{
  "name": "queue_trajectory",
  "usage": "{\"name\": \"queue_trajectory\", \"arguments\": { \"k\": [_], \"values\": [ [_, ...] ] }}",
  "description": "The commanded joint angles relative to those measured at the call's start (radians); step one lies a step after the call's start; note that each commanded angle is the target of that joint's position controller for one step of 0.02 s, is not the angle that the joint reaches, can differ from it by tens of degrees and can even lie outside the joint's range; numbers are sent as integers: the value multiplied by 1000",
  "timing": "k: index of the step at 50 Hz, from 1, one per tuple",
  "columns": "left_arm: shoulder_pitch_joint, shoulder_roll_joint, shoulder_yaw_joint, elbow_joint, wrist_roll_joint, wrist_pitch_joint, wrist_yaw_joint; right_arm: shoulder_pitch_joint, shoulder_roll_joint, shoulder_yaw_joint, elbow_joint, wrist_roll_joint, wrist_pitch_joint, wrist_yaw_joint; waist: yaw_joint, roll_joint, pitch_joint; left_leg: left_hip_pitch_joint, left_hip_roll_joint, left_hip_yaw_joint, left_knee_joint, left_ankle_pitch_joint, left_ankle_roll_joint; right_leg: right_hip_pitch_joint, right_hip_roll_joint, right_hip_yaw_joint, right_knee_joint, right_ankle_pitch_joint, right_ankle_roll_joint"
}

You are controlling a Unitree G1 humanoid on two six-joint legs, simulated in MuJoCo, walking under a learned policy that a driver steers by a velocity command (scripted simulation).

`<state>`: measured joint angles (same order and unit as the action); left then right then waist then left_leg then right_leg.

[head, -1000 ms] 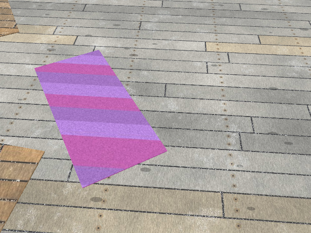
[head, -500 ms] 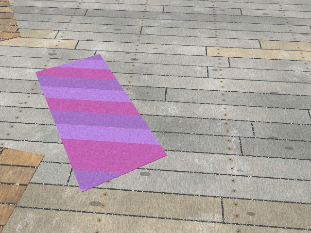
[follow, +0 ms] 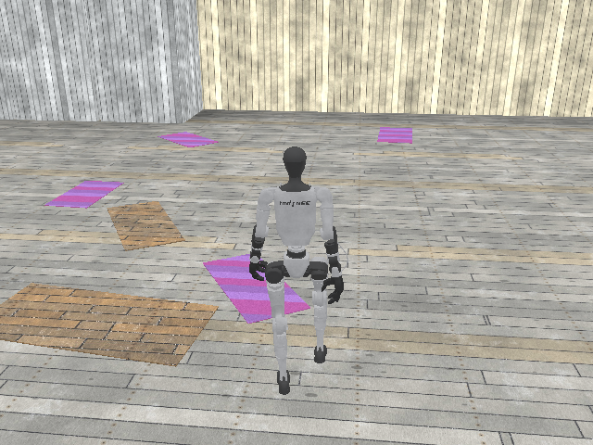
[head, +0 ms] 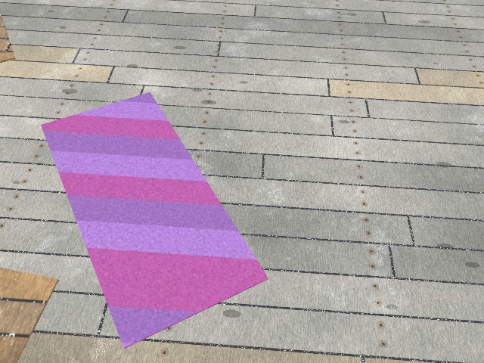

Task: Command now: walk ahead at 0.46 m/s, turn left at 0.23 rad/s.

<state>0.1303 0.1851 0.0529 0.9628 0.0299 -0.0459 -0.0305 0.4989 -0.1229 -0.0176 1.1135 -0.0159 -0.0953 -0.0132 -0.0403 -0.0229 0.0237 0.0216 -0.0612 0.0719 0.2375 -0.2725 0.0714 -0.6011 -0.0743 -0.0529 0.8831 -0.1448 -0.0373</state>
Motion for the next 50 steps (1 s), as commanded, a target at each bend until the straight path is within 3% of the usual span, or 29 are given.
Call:
{"name": "queue_trajectory", "arguments": {
  "k": [1,5,7,8,9,10,11,12,13,14,15,16,21,24,25,28,31,33,34,35,36,37,38,39,40,43,45,48,50],
  "values": [
    [-127,15,-4,-91,-11,-7,-5,54,-136,-16,-27,1,-12,-4,5,104,138,-93,235,-176,-97,419,142,-30,38,-37,-186,80,20],
    [-173,53,5,-134,-18,-14,2,37,-166,-27,-37,2,-13,-7,14,114,113,-36,262,-206,-38,562,130,69,57,-26,-292,92,-9],
    [-57,88,22,-109,-18,-27,15,-9,-190,-37,-52,-3,-12,-6,73,114,48,-15,249,-192,108,777,99,231,95,-26,-333,26,-35],
    [88,110,36,-66,-17,-38,24,-29,-201,-41,-59,-2,-8,-3,136,86,-33,-35,210,-165,283,814,80,402,119,-39,-395,35,-51],
    [242,159,55,-31,1,-49,36,-35,-187,-41,-75,4,-7,1,192,52,-137,-174,159,-145,514,633,64,639,26,47,-413,-3,-74],
    [346,259,76,-43,34,-53,45,32,-77,-19,-115,28,-4,5,173,-110,-304,-415,57,-88,857,138,38,891,-278,418,-460,-226,-128],
    [282,274,82,-48,20,-35,34,92,-85,-29,-124,42,5,7,120,-250,-364,-592,-20,-109,1069,-225,38,900,-389,786,-650,-339,-215],
    [152,181,60,-79,10,-29,30,13,-147,-43,-132,23,20,2,73,-94,-205,-651,73,-133,1127,-133,50,754,-351,662,-666,-478,-185],
    [80,109,41,-91,-2,-37,27,-70,-143,-45,-149,10,20,10,72,-6,-88,-646,108,-130,1079,-54,50,598,-304,498,-686,-384,-159],
    [67,89,34,-82,0,-45,28,-93,-117,-46,-155,4,24,17,50,5,-37,-610,136,-132,1033,-20,49,506,-262,373,-702,-246,-132],
    [101,62,25,-58,-3,-52,34,-118,-114,-51,-164,-14,34,24,37,-2,-2,-583,156,-136,994,-9,48,449,-215,268,-706,-114,-106],
    [124,61,23,-42,-4,-59,40,-92,-94,-52,-167,-17,49,32,17,-52,-17,-564,159,-122,984,-7,39,429,-220,221,-711,-77,-111],
    [207,89,27,-21,-8,-85,40,-243,-92,-52,-236,-21,85,55,16,-29,23,-702,182,-97,900,125,17,459,-207,50,-755,69,-117],
    [210,79,17,-20,-13,-87,42,-343,-92,-44,-277,-19,81,62,12,-26,75,-671,150,-33,684,220,-1,442,-159,-106,-695,445,-104],
    [206,95,18,-23,-16,-86,44,-372,-77,-36,-290,-16,78,65,16,-51,70,-612,137,-3,582,261,-2,427,-151,-149,-673,493,-95],
    [249,139,27,-15,-19,-74,54,-433,-93,-34,-315,-20,74,72,47,-70,37,-526,94,65,440,286,10,507,-163,-190,-607,607,-80],
    [262,161,35,-9,-21,-50,70,-359,-131,-48,-305,-35,67,66,22,-99,-15,-430,38,69,376,166,52,588,-183,-187,-438,783,-70],
    [252,171,39,-14,-24,-29,68,-189,-168,-68,-248,-46,43,52,-54,-46,-104,-233,0,45,207,271,87,569,-151,-201,-143,648,-38],
    [284,150,34,-38,-27,-23,64,-123,-257,-89,-241,-55,27,37,-72,67,-191,-19,170,-122,228,684,127,393,-105,-206,119,268,0],
    [394,41,7,-80,-59,-13,58,-153,-339,-105,-264,-34,31,29,9,257,-356,255,508,-507,301,1257,341,107,65,-139,476,-546,42],
    [343,104,17,-65,-37,4,57,-109,-299,-94,-275,7,52,13,-33,93,-431,174,487,-488,229,1142,358,118,46,30,489,-470,48],
    [272,81,13,-76,-37,10,54,-194,-245,-78,-280,7,59,3,-15,91,-301,65,444,-409,175,944,336,76,25,46,481,-416,47],
    [230,71,9,-72,-23,10,54,-264,-178,-57,-283,10,60,-2,10,50,-178,-66,387,-342,121,814,277,77,-6,58,380,-363,44],
    [175,89,15,-79,-8,22,52,-319,-157,-49,-279,18,65,-5,39,25,-110,-163,305,-279,59,622,188,121,-22,62,283,-315,33],
    [246,84,17,-65,7,41,53,-313,-145,-41,-278,13,60,-8,60,91,-98,-225,321,-258,58,723,204,190,-11,54,265,-299,34],
    [290,49,10,-28,-2,68,58,-305,-153,-36,-259,-7,41,-2,87,56,-117,-265,270,-200,47,683,178,270,14,53,146,-268,35],
    [252,55,11,-30,-4,76,60,-286,-169,-35,-243,-12,36,0,77,79,-118,-248,264,-194,38,624,163,271,20,52,43,-246,35],
    [194,57,9,-32,-7,89,64,-286,-170,-32,-231,-11,51,1,56,123,-100,-279,246,-213,-13,253,138,310,33,44,-95,-238,33],
    [191,63,8,-30,1,84,54,-241,-202,-45,-203,-7,70,3,40,167,-83,-293,249,-280,-95,-160,141,314,58,11,-133,-273,32]
  ]
}}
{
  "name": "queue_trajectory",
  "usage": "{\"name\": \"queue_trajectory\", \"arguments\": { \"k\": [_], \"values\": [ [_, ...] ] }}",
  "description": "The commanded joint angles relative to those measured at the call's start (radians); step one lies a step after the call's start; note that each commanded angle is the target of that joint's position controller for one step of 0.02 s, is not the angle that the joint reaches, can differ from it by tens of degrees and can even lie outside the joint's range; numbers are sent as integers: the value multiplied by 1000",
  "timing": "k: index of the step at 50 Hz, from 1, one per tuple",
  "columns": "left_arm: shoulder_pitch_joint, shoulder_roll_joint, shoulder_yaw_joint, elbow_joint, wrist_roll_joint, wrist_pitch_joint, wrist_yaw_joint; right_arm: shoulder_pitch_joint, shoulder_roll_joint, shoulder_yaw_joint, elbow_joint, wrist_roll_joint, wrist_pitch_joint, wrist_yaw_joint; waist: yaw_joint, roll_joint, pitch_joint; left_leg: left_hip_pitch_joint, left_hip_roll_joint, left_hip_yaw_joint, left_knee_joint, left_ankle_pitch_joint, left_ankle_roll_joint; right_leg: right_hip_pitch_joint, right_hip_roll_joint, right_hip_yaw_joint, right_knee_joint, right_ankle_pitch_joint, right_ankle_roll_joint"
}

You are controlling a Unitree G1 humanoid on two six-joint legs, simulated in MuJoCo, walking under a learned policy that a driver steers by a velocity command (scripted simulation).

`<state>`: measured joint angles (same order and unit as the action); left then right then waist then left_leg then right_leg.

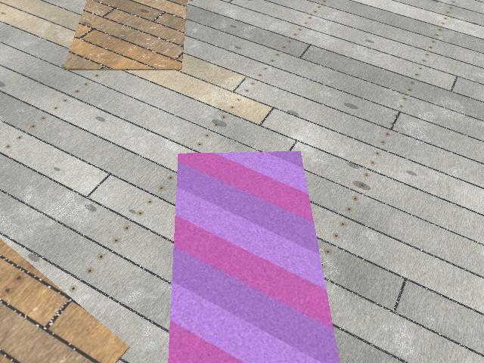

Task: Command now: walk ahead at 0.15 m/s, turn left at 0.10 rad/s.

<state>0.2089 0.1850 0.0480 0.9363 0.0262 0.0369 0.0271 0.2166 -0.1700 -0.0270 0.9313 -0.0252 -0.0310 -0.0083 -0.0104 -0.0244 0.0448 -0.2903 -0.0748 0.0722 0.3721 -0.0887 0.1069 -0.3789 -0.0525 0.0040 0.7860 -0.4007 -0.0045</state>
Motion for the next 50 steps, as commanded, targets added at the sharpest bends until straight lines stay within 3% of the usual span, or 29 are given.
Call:
{"name": "queue_trajectory", "arguments": {
  "k": [1,3,5,6,7,8,9,10,13,15,17,25,27,29,31,33,35,36,37,39,41,42,43,44,45,46,47,48,50],
  "values": [
    [110,74,16,-5,7,-7,-10,50,-168,-42,-14,5,17,-2,9,170,-81,10,277,-316,-256,-452,108,87,43,-58,-48,-40,-6],
    [117,61,13,5,3,-23,-15,46,-162,-45,-6,10,30,-5,18,119,-31,-18,287,-337,-268,-491,103,118,50,-67,-128,-46,-24],
    [187,6,-1,47,-3,-38,-4,29,-142,-42,6,21,34,-13,51,70,1,-55,254,-294,-218,-438,70,235,63,-79,-349,70,-54],
    [217,10,-2,65,-1,-46,4,34,-120,-38,13,25,33,-15,52,52,25,-82,225,-271,-177,-417,33,285,49,-49,-461,97,-72],
    [249,47,-1,71,11,-58,13,44,-82,-28,10,27,28,-13,40,-8,22,-129,187,-229,-92,-346,-11,332,-65,91,-551,49,-95],
    [232,100,5,63,2,-65,17,47,-33,-16,5,42,20,-10,14,-109,21,-157,73,-104,26,-261,-51,293,-197,280,-638,-98,-142],
    [141,79,-4,54,-5,-72,13,23,-43,-14,12,22,17,-5,-5,-124,93,-50,61,-75,73,-203,-54,106,-245,299,-665,-122,-157],
    [79,49,-16,42,-8,-82,12,28,-46,-13,22,11,14,-1,-30,-113,98,36,74,-92,74,-154,-50,50,-206,249,-661,-72,-130],
    [106,56,-21,66,-9,-96,10,62,-85,-13,58,2,5,-3,-37,-81,46,173,114,-124,-16,0,-51,91,-108,125,-581,181,-69],
    [161,44,-25,86,-19,-98,9,97,-94,-12,91,15,-4,-8,-18,-11,2,175,143,-150,-14,63,-32,182,-71,79,-532,304,-63],
    [191,37,-27,108,-18,-91,13,94,-72,-4,108,20,-5,-16,-6,11,1,157,150,-155,-19,96,-30,235,-65,64,-498,365,-63],
    [194,26,-36,146,-17,-70,18,97,-53,6,163,22,6,-33,8,22,5,169,158,-158,-22,164,-37,269,-61,50,-479,397,-57],
    [218,40,-28,161,-11,-66,16,102,-57,2,173,18,10,-32,17,8,1,140,119,-130,11,-47,-23,280,-40,48,-481,175,-79],
    [247,71,-12,167,-8,-61,12,79,-62,-8,161,10,15,-21,37,-63,75,-5,59,-76,115,-321,-13,264,-81,142,-531,-130,-142],
    [292,106,4,179,-15,-61,11,7,-42,-6,116,-4,6,-5,62,-115,195,-213,50,2,250,-350,-20,286,-221,298,-638,-296,-219],
    [319,107,10,187,-3,-74,7,-54,-50,-11,72,-7,-13,7,76,-91,234,-327,101,-11,354,-340,-17,333,-293,363,-661,-188,-263],
    [351,95,8,191,5,-92,2,-116,-87,-28,34,2,-31,16,90,-25,211,-433,113,-20,431,-364,-23,468,-272,303,-640,109,-254],
    [338,119,15,193,6,-96,2,-93,-64,-27,28,4,-34,21,71,-66,174,-423,126,-23,422,-342,-25,487,-274,297,-635,116,-255],
    [322,123,17,187,5,-102,0,-98,-70,-29,13,8,-38,25,61,-83,177,-390,140,-26,392,-316,-29,454,-272,272,-630,176,-250],
    [278,117,15,176,5,-111,-7,-90,-64,-34,2,14,-38,32,34,-66,157,-261,107,10,331,-251,-29,382,-220,176,-598,281,-207],
    [206,137,17,157,-12,-115,-10,54,-47,-41,41,19,-37,36,-53,-53,112,59,42,67,211,-127,-15,197,-156,66,-494,407,-158],
    [211,136,13,158,-12,-120,-14,192,-72,-60,94,16,-37,31,-103,-11,46,264,-2,79,185,-119,-4,116,-109,15,-345,543,-133],
    [204,122,5,149,-10,-125,-20,352,-142,-86,133,1,-41,17,-176,84,-39,446,96,-54,116,-223,31,4,-42,-65,-83,529,-94],
    [244,31,-18,101,-23,-125,-25,466,-264,-108,135,-16,-43,8,-175,335,-152,546,417,-579,-134,-544,130,-181,93,-134,321,54,-42],
    [184,85,1,82,-1,-120,-32,379,-223,-91,134,1,-28,9,-126,235,-111,420,456,-785,-253,-631,162,-242,92,23,473,-94,-73],
    [133,85,4,57,-2,-116,-40,231,-211,-82,91,4,-25,9,-59,133,3,311,449,-657,-225,-652,145,-291,23,38,517,-13,-95],
    [113,74,1,62,2,-124,-43,171,-153,-63,74,4,-38,18,-36,18,68,209,389,-500,-201,-363,95,-246,-23,66,453,88,-106],
    [152,35,-2,70,-2,-119,-48,130,-144,-56,68,10,-40,15,9,58,33,178,356,-433,-232,-382,84,-212,-33,28,411,116,-100],
    [176,50,4,76,13,-97,-56,128,-107,-37,73,8,-57,8,36,83,27,121,309,-337,-253,-245,75,-147,-49,17,354,153,-79]
  ]
}}
Over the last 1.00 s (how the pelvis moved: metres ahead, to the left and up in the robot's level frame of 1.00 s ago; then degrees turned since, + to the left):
0.40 0.05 0.00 23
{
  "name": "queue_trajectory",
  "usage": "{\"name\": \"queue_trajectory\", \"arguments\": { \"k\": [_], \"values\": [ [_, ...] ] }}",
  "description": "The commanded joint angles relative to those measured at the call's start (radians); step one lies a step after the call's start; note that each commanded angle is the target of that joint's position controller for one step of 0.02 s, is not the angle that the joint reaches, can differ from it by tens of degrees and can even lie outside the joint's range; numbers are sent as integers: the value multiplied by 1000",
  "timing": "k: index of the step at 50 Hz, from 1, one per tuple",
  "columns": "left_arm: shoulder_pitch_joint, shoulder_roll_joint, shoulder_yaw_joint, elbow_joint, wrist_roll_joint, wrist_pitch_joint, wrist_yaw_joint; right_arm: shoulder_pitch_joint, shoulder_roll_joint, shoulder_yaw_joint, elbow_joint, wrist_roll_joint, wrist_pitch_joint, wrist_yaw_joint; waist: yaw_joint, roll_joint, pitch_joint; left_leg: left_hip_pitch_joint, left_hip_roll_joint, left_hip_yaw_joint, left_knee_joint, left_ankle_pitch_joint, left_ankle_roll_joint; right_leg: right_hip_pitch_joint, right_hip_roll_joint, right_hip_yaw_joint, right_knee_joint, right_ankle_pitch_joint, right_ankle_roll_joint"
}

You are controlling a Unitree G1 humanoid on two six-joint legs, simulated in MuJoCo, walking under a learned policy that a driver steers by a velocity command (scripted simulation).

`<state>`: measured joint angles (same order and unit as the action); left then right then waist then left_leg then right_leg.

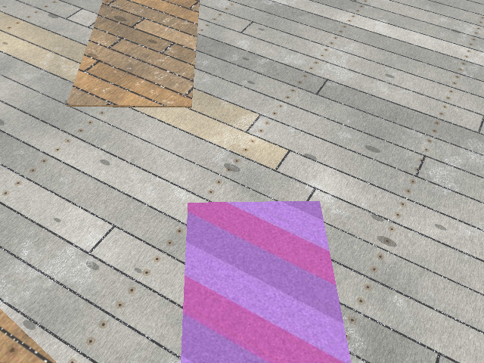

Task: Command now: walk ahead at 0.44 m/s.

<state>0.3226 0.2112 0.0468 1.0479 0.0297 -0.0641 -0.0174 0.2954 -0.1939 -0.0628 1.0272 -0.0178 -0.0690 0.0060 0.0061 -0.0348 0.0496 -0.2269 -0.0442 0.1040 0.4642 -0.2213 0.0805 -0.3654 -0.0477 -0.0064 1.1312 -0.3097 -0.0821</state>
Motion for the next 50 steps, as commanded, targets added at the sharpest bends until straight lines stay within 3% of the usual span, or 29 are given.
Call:
{"name": "queue_trajectory", "arguments": {
  "k": [1,4,5,8,10,14,16,17,19,20,21,22,23,24,25,26,28,31,36,39,42,45,46,47,48,49,50],
  "values": [
    [52,27,7,-41,5,12,-12,86,-74,3,-7,-1,-25,-8,22,83,35,66,268,-330,-346,-23,108,-176,-54,19,-8,73,8],
    [-62,32,11,-80,3,27,-17,142,-93,5,9,4,-33,-15,12,63,59,114,249,-264,-383,24,114,-281,-63,-9,-90,148,33],
    [-111,32,11,-103,3,28,-18,161,-99,7,11,3,-35,-14,2,82,73,121,262,-264,-392,44,127,-312,-72,-11,-137,170,43],
    [-255,31,9,-157,-2,25,-20,198,-78,15,20,3,-36,-13,-27,76,94,174,242,-211,-396,153,130,-362,-60,-37,-286,241,64],
    [-309,15,3,-181,-5,23,-23,221,-83,16,23,4,-40,-14,-39,99,91,188,241,-177,-381,256,126,-335,-47,-53,-378,287,62],
    [-410,23,1,-226,-9,13,-22,261,-78,18,43,0,-42,-20,-62,101,100,277,244,-137,-345,427,118,-292,-6,-93,-515,301,29],
    [-404,31,4,-236,-10,6,-19,247,-97,13,45,-4,-40,-25,-47,107,83,326,264,-128,-296,559,110,-240,12,-100,-559,260,-2],
    [-372,39,9,-230,-10,3,-14,233,-102,12,45,-6,-40,-26,-26,104,62,352,260,-109,-239,721,103,-190,39,-114,-570,220,-22],
    [-175,74,29,-173,-8,-9,1,206,-132,4,45,-11,-33,-28,60,127,-49,364,247,-84,3,957,73,32,102,-128,-615,157,-65],
    [-3,102,45,-118,2,-18,12,189,-133,4,39,-3,-29,-27,131,107,-138,265,214,-56,210,867,53,260,86,-110,-664,202,-90],
    [168,193,69,-89,30,-23,22,200,-93,15,6,7,-27,-22,173,8,-272,42,157,-24,530,471,37,524,-156,157,-667,84,-141],
    [168,248,85,-87,19,-12,13,321,-13,23,2,51,-30,-7,100,-232,-399,-300,-51,-53,908,-279,-1,743,-400,699,-834,-10,-293],
    [50,207,76,-108,-6,-1,6,227,-106,3,-6,25,-26,-11,74,-46,-292,-400,21,-167,962,-210,21,634,-346,645,-877,-69,-257],
    [-40,140,56,-120,-14,-6,4,120,-105,1,-39,16,-31,-9,57,4,-153,-424,66,-164,919,-123,24,486,-312,474,-890,-17,-223],
    [-69,88,41,-112,-9,-16,2,90,-83,3,-44,14,-34,-7,26,52,-74,-384,101,-159,847,-76,24,355,-270,366,-924,113,-189],
    [-67,59,30,-96,-10,-25,6,77,-70,1,-49,-3,-23,-4,-3,46,-45,-338,128,-165,783,-57,20,278,-222,282,-939,180,-154],
    [-29,39,20,-66,-11,-39,13,119,-34,6,-37,-20,5,9,-37,9,-35,-267,136,-149,724,-50,3,205,-182,195,-961,281,-135],
    [31,82,24,-45,-16,-53,15,40,-36,6,-70,-24,26,19,-44,-6,0,-340,156,-116,635,3,-24,197,-164,126,-998,333,-141],
    [108,79,15,-34,-19,-48,13,-191,-43,17,-150,-12,27,26,3,-10,57,-419,168,-66,353,167,-62,243,-133,54,-1029,400,-130],
    [158,89,15,-21,-18,-48,16,-273,-38,23,-174,-4,23,28,34,-29,43,-393,135,-34,225,231,-53,318,-126,23,-1019,434,-116],
    [204,94,15,-1,-11,-43,22,-341,-49,22,-204,-6,15,25,53,-33,66,-402,117,-22,148,192,-27,417,-163,22,-978,523,-115],
    [173,114,20,2,-3,-37,33,-303,-70,11,-205,-7,3,21,13,-42,44,-311,75,-10,84,88,19,485,-184,2,-876,750,-95],
    [156,128,24,1,-2,-35,34,-222,-82,2,-182,-8,-2,15,-24,-54,1,-200,44,-1,61,56,37,479,-181,-7,-780,872,-81],
    [133,131,24,-3,-5,-29,33,-66,-100,-11,-127,-13,-11,7,-94,-24,-78,-18,10,20,-4,91,59,446,-146,-41,-606,910,-62],
    [126,109,16,-21,-13,-28,30,114,-155,-32,-76,-34,-20,-4,-155,23,-188,246,108,-86,-6,73,99,275,-103,-67,-367,704,-42],
    [228,9,-6,-54,-59,-28,17,230,-270,-62,-66,-55,-21,-9,-136,252,-342,568,426,-565,-76,-72,227,-96,55,-126,45,168,12],
    [202,77,14,-43,-39,-27,19,172,-252,-60,-73,-21,-6,0,-119,192,-353,525,471,-764,-196,-82,236,-212,102,25,184,-195,-4]
  ]
}}
Over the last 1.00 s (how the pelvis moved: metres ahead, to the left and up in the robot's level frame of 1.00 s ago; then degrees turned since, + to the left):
0.20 0.04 0.00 0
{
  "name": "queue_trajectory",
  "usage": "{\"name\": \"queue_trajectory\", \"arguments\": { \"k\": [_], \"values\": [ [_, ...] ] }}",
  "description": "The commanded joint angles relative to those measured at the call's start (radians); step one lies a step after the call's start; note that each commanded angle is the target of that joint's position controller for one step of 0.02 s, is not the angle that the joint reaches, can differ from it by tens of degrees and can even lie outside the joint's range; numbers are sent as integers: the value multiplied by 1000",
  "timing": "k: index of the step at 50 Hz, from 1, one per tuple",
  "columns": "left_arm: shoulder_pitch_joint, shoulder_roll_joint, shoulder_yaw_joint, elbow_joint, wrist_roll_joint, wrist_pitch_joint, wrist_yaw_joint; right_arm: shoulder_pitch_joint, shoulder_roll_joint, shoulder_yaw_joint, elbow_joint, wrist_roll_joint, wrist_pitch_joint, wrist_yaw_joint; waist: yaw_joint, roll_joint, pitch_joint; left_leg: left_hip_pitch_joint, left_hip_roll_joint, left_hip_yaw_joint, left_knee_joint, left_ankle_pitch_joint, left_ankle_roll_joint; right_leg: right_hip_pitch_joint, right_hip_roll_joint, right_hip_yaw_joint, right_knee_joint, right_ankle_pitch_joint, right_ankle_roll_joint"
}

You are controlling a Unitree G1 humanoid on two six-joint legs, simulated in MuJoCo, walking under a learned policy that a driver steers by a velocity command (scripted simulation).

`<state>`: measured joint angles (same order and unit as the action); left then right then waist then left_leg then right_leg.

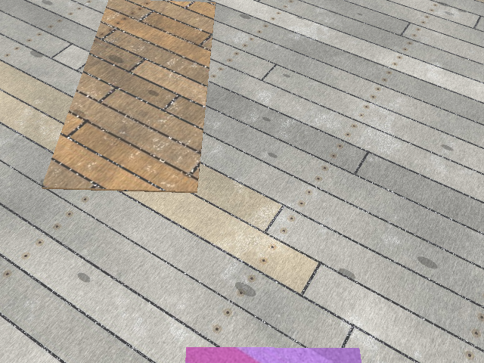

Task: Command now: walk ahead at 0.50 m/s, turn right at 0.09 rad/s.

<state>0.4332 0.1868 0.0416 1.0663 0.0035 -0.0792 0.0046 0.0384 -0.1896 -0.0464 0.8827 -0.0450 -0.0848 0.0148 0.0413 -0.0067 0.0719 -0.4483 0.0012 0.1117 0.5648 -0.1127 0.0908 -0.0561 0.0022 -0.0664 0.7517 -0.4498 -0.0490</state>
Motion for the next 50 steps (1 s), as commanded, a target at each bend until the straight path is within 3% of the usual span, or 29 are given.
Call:
{"name": "queue_trajectory", "arguments": {
  "k": [1,2,3,4,5,9,10,11,14,19,22,24,25,26,27,28,29,30,31,32,33,35,38,43,46,48,50],
  "values": [
    [1,117,29,-84,-5,-7,-3,308,-208,-61,56,22,13,-7,-107,91,-210,596,387,-590,-306,-243,182,-574,-16,121,579,30,-49],
    [-47,101,26,-93,0,-12,-5,251,-134,-40,47,21,3,-1,-88,29,-106,451,343,-463,-337,-114,136,-549,-55,131,516,110,-53],
    [-46,74,25,-87,5,-4,-9,215,-105,-32,50,23,-3,-5,-55,51,-76,372,305,-373,-377,-134,101,-518,-79,118,462,147,-49],
    [-28,68,25,-82,22,12,-15,205,-75,-22,57,29,-8,-10,-29,71,-44,291,267,-299,-412,-112,69,-471,-98,118,423,171,-40],
    [-18,56,26,-77,29,27,-23,219,-68,-18,66,26,-17,-14,-20,92,-40,259,254,-257,-424,-71,61,-441,-99,115,411,187,-34],
    [-121,51,28,-119,25,57,-38,297,-105,-24,90,29,-41,-21,-15,69,-5,288,233,-119,-457,68,47,-552,-112,100,358,307,-15],
    [-160,55,29,-129,23,58,-39,320,-88,-20,96,30,-41,-22,-24,58,12,310,211,-75,-449,145,24,-591,-107,93,339,339,-15],
    [-190,47,26,-147,22,59,-41,333,-101,-20,97,29,-42,-22,-25,87,6,325,222,-62,-453,144,31,-612,-110,84,292,377,-10],
    [-303,46,19,-189,20,53,-48,361,-93,-14,101,28,-41,-28,-48,62,29,364,208,3,-449,223,25,-626,-95,44,126,456,-3],
    [-441,35,4,-256,26,48,-57,446,-116,-16,131,27,-31,-47,-84,67,49,507,246,80,-400,406,26,-600,-60,-56,-84,440,-40],
    [-402,58,14,-259,29,48,-54,429,-145,-23,131,22,-17,-57,-46,98,6,585,264,130,-258,779,16,-501,7,-104,-126,319,-96],
    [-274,90,32,-227,30,47,-47,410,-176,-33,121,18,-1,-59,11,118,-75,602,268,150,-31,971,19,-358,79,-131,-143,215,-146],
    [-162,115,47,-196,35,40,-42,399,-191,-37,110,21,8,-55,59,108,-138,547,267,153,157,898,12,-211,102,-112,-206,213,-175],
    [-20,180,74,-162,50,35,-30,366,-191,-37,81,28,9,-47,136,39,-217,357,243,160,440,636,-18,22,15,38,-289,185,-227],
    [-31,306,106,-186,50,40,-19,395,-83,-19,-3,51,-2,-26,63,-232,-307,-107,31,139,856,-270,-83,346,-313,595,-344,245,-394],
    [-11,311,104,-192,26,56,-17,294,-149,-29,-36,40,-13,-17,86,-79,-344,-281,-30,-102,971,-399,-82,384,-358,806,-464,262,-435],
    [-67,276,94,-186,17,59,-6,210,-136,-23,-64,40,-27,-11,65,-21,-201,-358,48,-150,919,-295,-70,283,-334,630,-475,289,-383],
    [-112,218,80,-184,9,54,-5,221,-138,-22,-60,42,-36,-13,17,45,-112,-306,88,-144,800,-225,-69,138,-291,526,-495,391,-324],
    [-161,181,69,-188,1,44,-7,201,-136,-26,-48,25,-22,-18,-20,105,-51,-215,118,-146,708,-198,-68,15,-193,396,-491,543,-240],
    [-182,181,65,-197,-3,38,-1,269,-115,-20,-54,8,-1,-16,-63,19,-80,-151,116,-142,668,-204,-90,-42,-192,376,-507,585,-267],
    [-184,163,58,-199,-7,27,-1,274,-119,-19,-50,-4,20,-13,-74,15,-81,-118,127,-146,642,-213,-108,-83,-170,362,-519,607,-267],
    [-159,183,59,-196,-7,10,-2,246,-110,-19,-67,-4,43,-5,-80,22,-74,-119,124,-125,561,-194,-135,-114,-127,317,-526,638,-255],
    [-80,217,67,-196,-5,9,-4,121,-113,-16,-119,-4,53,1,-35,-15,-52,-193,121,-108,430,-78,-155,-98,-107,328,-546,619,-225],
    [4,222,68,-203,-1,16,-5,-57,-123,-6,-192,7,50,7,31,-49,-38,-255,84,-118,209,53,-152,8,-106,366,-521,587,-199],
    [37,215,62,-197,5,23,5,-96,-114,5,-211,13,36,7,48,-56,-34,-210,36,-89,102,75,-126,64,-102,323,-430,877,-164],
    [34,208,57,-198,10,25,11,-68,-120,7,-209,16,23,2,38,-81,-54,-96,1,-84,25,74,-95,62,-93,313,-367,978,-121],
    [-14,227,59,-212,11,19,17,73,-167,-8,-166,13,10,-9,-26,-101,-100,94,-37,-93,-48,63,-53,48,-87,332,-258,1078,-76]
  ]
}}
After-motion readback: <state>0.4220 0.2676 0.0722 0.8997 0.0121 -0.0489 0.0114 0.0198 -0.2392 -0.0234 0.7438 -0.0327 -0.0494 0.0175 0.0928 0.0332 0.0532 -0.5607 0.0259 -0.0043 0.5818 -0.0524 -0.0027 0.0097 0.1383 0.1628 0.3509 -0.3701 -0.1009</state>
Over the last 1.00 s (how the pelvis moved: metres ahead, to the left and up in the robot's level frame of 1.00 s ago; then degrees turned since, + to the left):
0.56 0.01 -0.01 0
